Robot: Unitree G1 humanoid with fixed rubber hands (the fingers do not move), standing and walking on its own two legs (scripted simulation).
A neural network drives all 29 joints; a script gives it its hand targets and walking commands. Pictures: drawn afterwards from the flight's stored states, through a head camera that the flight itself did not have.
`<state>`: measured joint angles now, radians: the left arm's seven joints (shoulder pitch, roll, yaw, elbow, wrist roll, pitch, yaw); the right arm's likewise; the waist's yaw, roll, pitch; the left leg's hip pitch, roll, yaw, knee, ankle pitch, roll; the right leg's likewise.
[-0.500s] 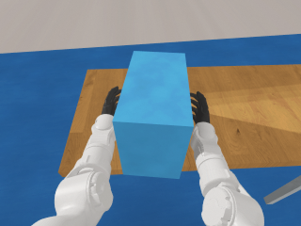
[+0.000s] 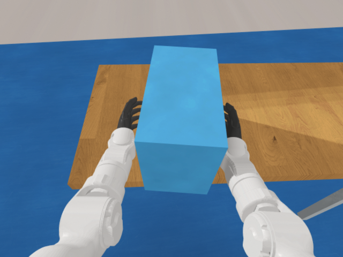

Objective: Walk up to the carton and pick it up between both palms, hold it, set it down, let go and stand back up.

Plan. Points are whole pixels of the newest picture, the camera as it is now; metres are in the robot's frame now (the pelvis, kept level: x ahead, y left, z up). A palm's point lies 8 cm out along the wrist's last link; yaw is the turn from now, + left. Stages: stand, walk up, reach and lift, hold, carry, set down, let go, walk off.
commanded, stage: set down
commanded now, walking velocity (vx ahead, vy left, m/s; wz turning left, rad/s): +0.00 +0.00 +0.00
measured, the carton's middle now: (180, 119) +0.45 -0.03 +0.05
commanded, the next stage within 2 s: none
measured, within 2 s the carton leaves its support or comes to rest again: neither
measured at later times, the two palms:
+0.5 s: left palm (111, 147) +0.37 +0.14 +0.06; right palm (237, 160) +0.32 -0.14 +0.05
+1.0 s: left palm (97, 183) +0.29 +0.16 +0.06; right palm (255, 190) +0.25 -0.16 +0.06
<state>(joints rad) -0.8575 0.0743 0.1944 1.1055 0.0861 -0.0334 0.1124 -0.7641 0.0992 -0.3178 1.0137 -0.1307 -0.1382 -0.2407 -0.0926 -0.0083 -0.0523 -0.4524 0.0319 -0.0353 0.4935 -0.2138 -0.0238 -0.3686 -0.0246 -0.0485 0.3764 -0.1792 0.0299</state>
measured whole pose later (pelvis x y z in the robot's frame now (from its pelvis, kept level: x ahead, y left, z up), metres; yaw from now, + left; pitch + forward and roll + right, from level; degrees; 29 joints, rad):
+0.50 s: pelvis -0.03 +0.01 +0.00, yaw +0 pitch +8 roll -3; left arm -0.64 0.09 0.10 0.70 0.05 0.18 0.07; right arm -0.50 0.07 -0.12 0.70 -0.02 -0.07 -0.25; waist -0.07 -0.01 -0.05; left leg -0.47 0.03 -0.04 0.52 -0.18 -0.02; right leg -0.38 -0.02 -0.05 0.38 -0.13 0.04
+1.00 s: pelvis -0.06 +0.00 +0.00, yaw +0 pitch +3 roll -2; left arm -0.38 0.13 0.01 0.43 -0.07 0.30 0.07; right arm -0.23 0.07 -0.08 0.35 -0.01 0.12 -0.25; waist -0.03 -0.01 -0.05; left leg -0.41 0.03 -0.04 0.51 -0.15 -0.02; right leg -0.32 -0.02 -0.05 0.40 -0.12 0.04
